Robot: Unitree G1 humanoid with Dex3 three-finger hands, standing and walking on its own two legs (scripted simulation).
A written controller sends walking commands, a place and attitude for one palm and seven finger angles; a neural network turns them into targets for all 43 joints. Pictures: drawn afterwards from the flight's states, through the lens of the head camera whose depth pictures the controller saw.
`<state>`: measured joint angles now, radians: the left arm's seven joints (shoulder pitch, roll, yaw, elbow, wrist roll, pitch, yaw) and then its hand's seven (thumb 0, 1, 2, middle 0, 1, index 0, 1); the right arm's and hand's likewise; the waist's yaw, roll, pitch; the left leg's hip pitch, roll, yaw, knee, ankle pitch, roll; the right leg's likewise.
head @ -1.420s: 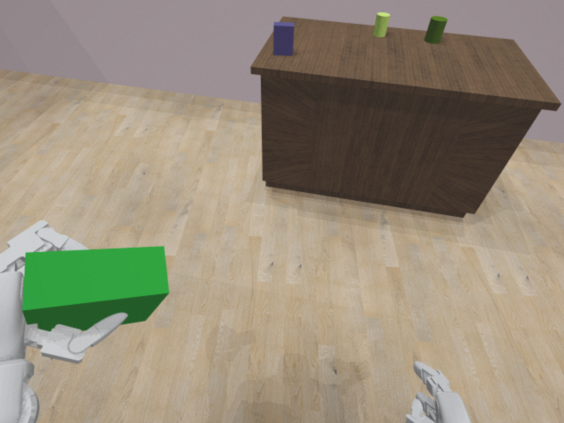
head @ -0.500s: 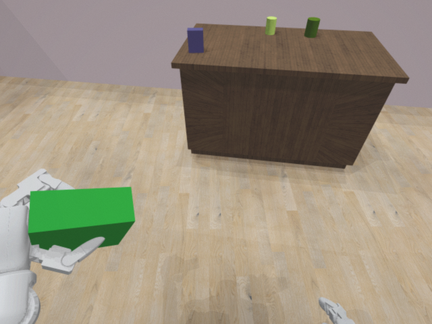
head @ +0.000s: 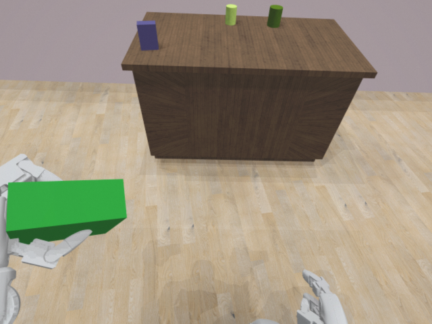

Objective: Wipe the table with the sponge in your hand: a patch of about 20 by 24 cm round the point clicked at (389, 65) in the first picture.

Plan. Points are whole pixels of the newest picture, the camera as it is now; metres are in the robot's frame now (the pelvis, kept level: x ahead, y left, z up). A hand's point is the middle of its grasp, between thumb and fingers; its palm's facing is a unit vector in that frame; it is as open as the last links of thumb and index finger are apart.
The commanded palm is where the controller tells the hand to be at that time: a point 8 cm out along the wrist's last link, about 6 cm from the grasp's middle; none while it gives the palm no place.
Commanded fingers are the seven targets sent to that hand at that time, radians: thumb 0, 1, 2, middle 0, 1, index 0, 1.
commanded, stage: walk to a spot facing it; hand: left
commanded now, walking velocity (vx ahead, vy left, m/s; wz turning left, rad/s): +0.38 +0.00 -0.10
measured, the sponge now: (83, 212) +0.23 +0.20 +0.16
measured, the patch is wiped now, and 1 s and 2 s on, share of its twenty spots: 0.00 0.00 0.00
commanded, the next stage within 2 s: turn to face it in 1.16 s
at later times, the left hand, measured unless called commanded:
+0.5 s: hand (134, 121) +0.39 +0.17 +0.19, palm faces +0.37 -0.79 -0.49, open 9.4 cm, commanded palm +0.33 +0.22 +0.18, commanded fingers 0.00 0.10 1.30 -1.20 -1.60 -1.20 -1.60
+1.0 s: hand (154, 84) +0.52 +0.16 +0.18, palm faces +0.49 -0.71 -0.50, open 9.4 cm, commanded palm +0.46 +0.20 +0.18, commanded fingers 0.00 0.10 1.30 -1.20 -1.60 -1.20 -1.60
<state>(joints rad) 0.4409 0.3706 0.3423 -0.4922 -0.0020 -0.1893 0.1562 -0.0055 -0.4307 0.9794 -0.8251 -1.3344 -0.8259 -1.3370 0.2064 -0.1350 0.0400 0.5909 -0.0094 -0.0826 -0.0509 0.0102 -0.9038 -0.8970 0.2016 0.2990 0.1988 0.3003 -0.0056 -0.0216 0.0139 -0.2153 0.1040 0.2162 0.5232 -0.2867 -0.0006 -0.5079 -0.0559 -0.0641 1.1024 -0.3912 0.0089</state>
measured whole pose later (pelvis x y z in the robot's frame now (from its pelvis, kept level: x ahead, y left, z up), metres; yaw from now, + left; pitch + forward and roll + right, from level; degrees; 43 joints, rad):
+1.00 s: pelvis +0.32 -0.09 -0.01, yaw +4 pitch +0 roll +0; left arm 0.45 0.38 0.38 -0.47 -0.01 -0.21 0.16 -0.01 -0.43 0.99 -0.83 -1.34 -0.83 -1.34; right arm 0.23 -0.15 0.03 0.63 0.00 -0.06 -0.05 0.01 -0.90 -0.90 0.21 0.30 0.20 0.30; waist 0.02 0.08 0.03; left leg -0.35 0.12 0.08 0.78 -0.43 -0.01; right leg -0.32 -0.07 -0.18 0.63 -0.30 -0.02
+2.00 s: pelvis +0.42 -0.18 +0.00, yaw -6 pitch +1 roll +3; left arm 0.47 0.38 0.35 -0.52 -0.04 -0.21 0.15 -0.01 -0.43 0.99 -0.83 -1.34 -0.83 -1.34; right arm 0.17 -0.27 -0.03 0.57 0.00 -0.02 -0.03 0.01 -0.91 -0.90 0.20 0.30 0.20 0.30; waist -0.02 0.00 0.08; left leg -0.48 0.04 0.03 1.13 -0.41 -0.09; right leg -0.33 0.06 0.00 0.52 -0.20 -0.11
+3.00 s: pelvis +0.34 -0.20 +0.00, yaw -18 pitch +0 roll +1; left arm 0.55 0.39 0.40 -0.53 -0.01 -0.25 0.18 -0.01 -0.43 0.99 -0.82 -1.34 -0.82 -1.34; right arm 0.29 -0.29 -0.07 0.63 -0.01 -0.05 -0.06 0.01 -0.91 -0.90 0.20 0.30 0.19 0.30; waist -0.03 -0.03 0.01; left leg -0.25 0.03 0.11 0.50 -0.26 0.02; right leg -0.26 -0.04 -0.07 0.56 -0.30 -0.01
